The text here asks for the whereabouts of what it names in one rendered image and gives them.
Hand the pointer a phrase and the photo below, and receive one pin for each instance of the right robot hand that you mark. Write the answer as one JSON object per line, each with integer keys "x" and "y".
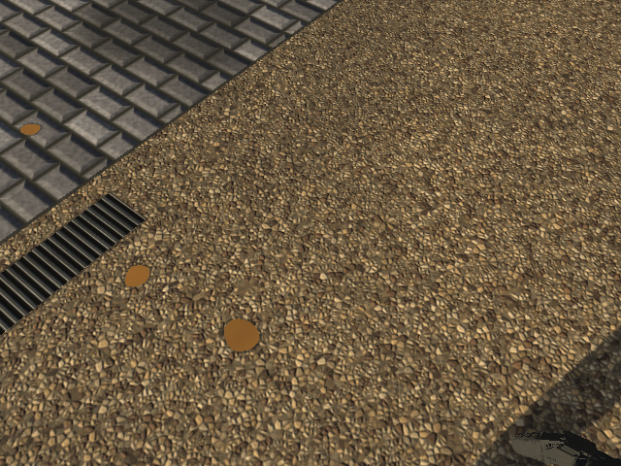
{"x": 566, "y": 449}

